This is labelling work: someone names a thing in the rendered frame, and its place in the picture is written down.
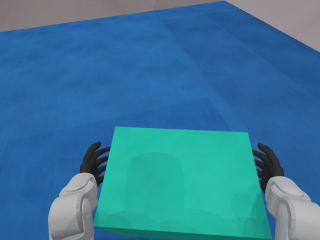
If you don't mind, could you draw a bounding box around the carton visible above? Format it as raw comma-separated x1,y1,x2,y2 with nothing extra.
93,126,272,240

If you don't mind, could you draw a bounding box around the left robot hand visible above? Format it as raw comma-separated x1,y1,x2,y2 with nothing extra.
80,141,111,188

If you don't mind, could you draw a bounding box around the right robot hand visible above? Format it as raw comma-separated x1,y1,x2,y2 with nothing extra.
252,143,284,194

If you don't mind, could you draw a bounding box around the left robot forearm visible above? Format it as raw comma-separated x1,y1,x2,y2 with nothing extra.
48,172,98,240

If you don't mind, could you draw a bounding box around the right robot forearm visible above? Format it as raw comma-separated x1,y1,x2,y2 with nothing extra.
265,176,320,240

